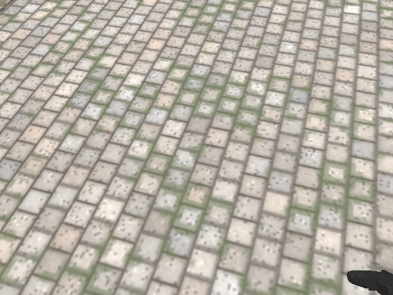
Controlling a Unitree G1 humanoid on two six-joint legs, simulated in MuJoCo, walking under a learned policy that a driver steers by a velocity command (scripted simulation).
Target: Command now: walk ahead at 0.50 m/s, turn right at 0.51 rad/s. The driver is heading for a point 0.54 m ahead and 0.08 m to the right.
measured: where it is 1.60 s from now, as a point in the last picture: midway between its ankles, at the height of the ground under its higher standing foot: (254, 281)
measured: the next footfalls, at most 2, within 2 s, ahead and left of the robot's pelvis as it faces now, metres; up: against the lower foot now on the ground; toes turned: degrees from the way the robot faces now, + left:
left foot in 0.14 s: +0.27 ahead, +0.13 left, +0.00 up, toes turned -11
right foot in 0.66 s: +0.47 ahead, -0.20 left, +0.00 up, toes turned -27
